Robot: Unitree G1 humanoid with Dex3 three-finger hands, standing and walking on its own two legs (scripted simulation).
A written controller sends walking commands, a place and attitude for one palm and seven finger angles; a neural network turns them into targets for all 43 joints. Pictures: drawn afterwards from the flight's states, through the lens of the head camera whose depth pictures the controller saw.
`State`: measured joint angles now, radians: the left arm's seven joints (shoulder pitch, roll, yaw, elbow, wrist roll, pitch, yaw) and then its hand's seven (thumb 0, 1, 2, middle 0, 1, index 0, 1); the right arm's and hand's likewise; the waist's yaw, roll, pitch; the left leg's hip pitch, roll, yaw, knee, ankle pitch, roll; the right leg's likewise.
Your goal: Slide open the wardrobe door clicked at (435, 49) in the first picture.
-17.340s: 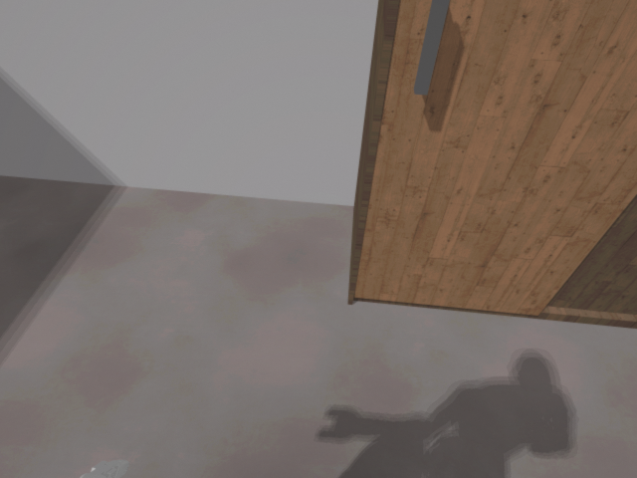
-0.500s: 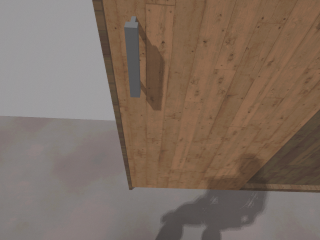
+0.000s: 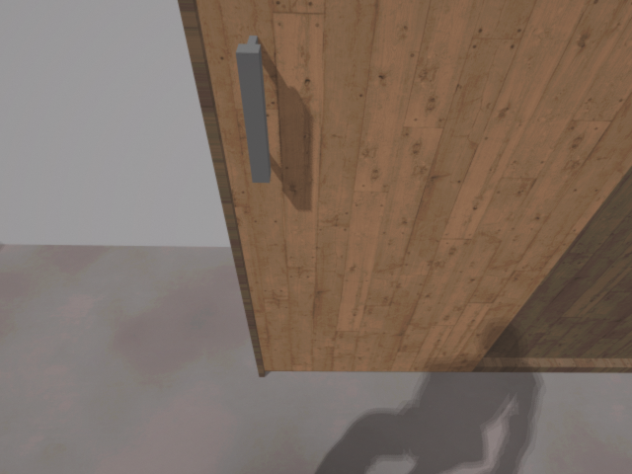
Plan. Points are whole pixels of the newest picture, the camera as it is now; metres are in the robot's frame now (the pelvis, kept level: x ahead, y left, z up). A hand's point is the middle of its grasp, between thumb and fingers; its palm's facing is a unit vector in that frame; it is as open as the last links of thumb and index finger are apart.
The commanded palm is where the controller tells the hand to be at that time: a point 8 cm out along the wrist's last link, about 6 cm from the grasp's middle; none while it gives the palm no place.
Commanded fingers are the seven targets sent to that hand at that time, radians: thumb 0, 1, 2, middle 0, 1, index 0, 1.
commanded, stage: come to a stop and stand still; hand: left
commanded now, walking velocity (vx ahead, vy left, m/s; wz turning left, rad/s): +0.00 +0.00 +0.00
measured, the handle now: (257, 113) +0.53 +0.11 +0.20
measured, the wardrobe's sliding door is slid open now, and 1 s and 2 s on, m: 0.00 0.00 0.00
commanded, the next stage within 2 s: look again from close up in 0.52 s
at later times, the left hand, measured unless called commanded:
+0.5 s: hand out of the picture -0.03 +0.13 -0.18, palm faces +0.06 -0.99 -0.11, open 7.3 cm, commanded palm none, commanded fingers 0.00 0.90 0.90 -0.20 -0.30 -0.20 -0.30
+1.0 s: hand out of the picture +0.08 +0.18 -0.18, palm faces +0.01 -0.98 -0.21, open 7.4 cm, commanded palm none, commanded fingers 0.00 0.90 0.90 -0.20 -0.30 -0.20 -0.30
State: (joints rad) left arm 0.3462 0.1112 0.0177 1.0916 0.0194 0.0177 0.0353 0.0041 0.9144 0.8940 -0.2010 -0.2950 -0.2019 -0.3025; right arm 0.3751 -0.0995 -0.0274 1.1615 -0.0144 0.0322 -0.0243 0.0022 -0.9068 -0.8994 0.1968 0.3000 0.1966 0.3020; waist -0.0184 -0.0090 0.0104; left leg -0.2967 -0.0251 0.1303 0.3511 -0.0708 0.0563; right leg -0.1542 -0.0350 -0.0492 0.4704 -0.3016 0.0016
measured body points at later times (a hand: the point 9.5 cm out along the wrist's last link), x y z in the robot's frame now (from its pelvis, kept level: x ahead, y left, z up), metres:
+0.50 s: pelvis +0.01 -0.01 +0.00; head +0.01 +0.00 +0.45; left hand -0.03 +0.18 -0.17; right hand -0.02 -0.22 -0.16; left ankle +0.10 +0.08 -0.74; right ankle -0.03 -0.12 -0.74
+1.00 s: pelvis +0.05 +0.01 -0.01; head +0.06 +0.01 +0.44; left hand +0.08 +0.23 -0.17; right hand +0.06 -0.22 -0.16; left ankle +0.10 +0.08 -0.74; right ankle -0.03 -0.12 -0.74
